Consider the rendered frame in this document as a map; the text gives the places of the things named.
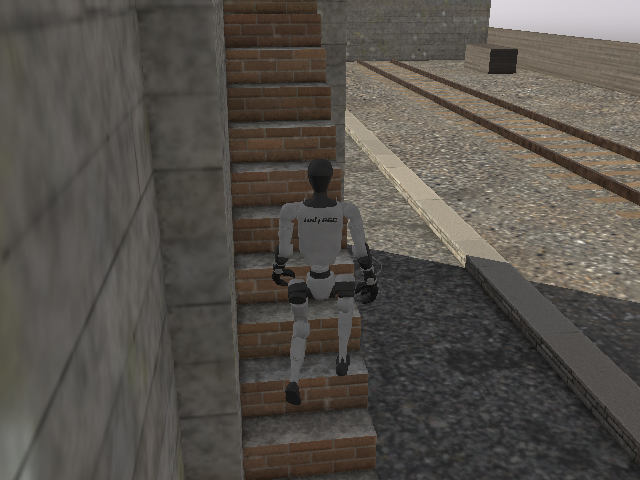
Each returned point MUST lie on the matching robot left upper arm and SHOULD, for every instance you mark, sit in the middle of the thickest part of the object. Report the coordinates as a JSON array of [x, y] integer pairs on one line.
[[288, 213]]

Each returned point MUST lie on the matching robot right upper arm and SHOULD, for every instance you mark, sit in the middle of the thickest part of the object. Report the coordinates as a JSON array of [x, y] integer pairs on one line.
[[351, 211]]

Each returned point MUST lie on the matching humanoid robot head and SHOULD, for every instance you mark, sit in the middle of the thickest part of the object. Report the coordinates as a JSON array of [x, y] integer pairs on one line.
[[320, 172]]

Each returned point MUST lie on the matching left robot forearm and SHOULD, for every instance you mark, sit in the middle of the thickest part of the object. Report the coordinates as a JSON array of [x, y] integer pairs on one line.
[[279, 262]]

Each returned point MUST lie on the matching left robot hand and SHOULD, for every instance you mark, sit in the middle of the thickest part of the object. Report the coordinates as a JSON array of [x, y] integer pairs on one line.
[[286, 272]]

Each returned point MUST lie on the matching right robot forearm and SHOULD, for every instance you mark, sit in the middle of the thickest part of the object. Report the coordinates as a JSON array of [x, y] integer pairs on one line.
[[367, 268]]

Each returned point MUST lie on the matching right robot hand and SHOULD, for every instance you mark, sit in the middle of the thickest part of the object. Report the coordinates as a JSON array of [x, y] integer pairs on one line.
[[373, 289]]

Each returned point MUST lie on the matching right robot shin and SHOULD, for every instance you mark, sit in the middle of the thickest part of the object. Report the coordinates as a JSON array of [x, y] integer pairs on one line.
[[344, 330]]

